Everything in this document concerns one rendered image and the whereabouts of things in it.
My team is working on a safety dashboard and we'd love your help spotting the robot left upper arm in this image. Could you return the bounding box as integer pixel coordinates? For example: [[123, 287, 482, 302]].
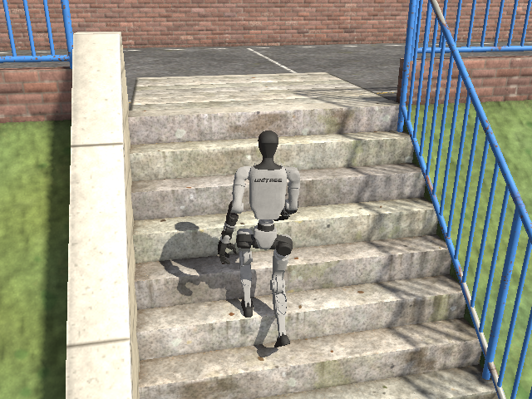
[[231, 166, 251, 214]]

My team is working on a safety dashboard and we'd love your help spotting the left robot hand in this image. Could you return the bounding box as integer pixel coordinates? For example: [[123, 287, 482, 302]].
[[218, 241, 237, 264]]

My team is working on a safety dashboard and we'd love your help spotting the right robot forearm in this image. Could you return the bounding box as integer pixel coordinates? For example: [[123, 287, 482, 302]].
[[283, 206, 297, 216]]

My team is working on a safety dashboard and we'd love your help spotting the right robot thigh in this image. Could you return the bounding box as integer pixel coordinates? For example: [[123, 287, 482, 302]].
[[270, 234, 293, 293]]

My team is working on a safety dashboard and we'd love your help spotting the left robot forearm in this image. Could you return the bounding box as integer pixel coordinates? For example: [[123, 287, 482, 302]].
[[220, 201, 239, 244]]

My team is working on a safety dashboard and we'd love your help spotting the right robot hand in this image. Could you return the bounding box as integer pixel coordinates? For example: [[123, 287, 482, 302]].
[[274, 211, 290, 221]]

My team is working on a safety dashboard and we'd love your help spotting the robot right upper arm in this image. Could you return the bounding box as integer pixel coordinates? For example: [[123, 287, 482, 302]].
[[285, 167, 300, 210]]

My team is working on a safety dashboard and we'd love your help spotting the right robot shin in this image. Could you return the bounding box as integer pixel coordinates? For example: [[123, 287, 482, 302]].
[[272, 278, 287, 338]]

